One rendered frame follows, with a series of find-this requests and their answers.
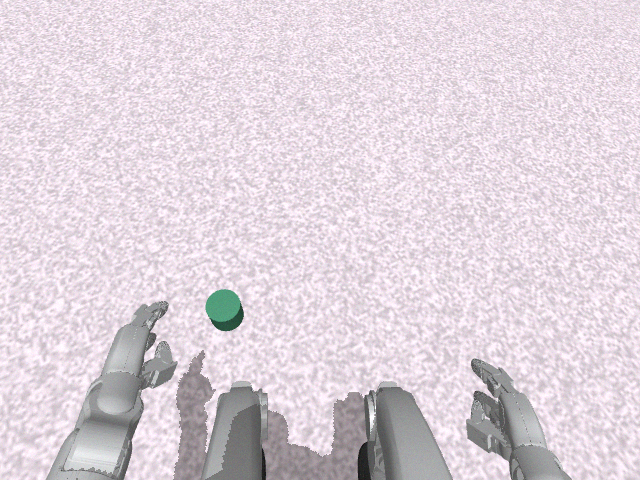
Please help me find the right robot arm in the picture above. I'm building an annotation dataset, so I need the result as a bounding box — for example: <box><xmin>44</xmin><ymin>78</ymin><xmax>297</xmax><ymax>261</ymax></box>
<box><xmin>509</xmin><ymin>446</ymin><xmax>572</xmax><ymax>480</ymax></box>

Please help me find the tin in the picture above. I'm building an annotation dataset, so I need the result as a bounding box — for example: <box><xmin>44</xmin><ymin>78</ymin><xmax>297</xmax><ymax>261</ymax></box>
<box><xmin>206</xmin><ymin>289</ymin><xmax>244</xmax><ymax>331</ymax></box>

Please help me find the left robot hand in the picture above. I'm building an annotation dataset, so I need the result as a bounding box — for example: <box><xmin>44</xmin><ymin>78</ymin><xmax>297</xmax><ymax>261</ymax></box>
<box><xmin>100</xmin><ymin>301</ymin><xmax>178</xmax><ymax>390</ymax></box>

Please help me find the left robot arm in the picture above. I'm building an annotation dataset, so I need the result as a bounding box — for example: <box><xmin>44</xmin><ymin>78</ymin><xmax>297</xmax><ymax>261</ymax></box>
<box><xmin>46</xmin><ymin>372</ymin><xmax>144</xmax><ymax>480</ymax></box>

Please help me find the right robot hand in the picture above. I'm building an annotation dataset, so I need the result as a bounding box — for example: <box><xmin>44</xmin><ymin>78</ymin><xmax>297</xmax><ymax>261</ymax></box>
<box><xmin>466</xmin><ymin>359</ymin><xmax>547</xmax><ymax>461</ymax></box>

